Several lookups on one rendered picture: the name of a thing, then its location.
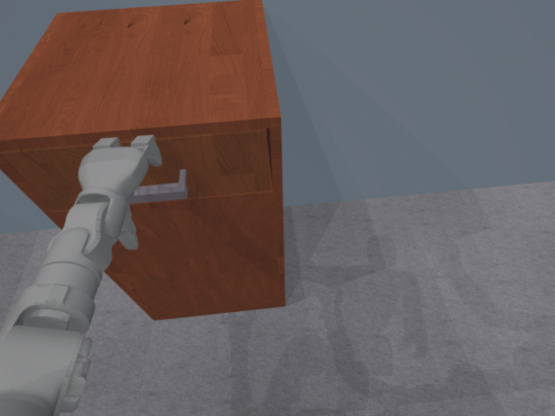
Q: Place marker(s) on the handle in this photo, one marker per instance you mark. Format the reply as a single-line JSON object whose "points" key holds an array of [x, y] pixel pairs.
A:
{"points": [[154, 193]]}

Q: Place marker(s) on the robot left hand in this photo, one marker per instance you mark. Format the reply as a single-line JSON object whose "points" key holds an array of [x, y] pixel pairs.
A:
{"points": [[121, 170]]}

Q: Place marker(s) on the left robot upper arm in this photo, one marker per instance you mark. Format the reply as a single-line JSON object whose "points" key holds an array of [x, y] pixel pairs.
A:
{"points": [[42, 371]]}

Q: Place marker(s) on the robot left forearm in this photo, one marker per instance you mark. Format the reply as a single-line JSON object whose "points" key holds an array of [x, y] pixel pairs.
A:
{"points": [[63, 291]]}

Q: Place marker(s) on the cabinet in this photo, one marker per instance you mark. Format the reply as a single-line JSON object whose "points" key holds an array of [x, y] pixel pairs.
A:
{"points": [[166, 71]]}

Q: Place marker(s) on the drawer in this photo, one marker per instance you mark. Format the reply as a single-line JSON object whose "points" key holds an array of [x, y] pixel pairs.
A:
{"points": [[216, 164]]}

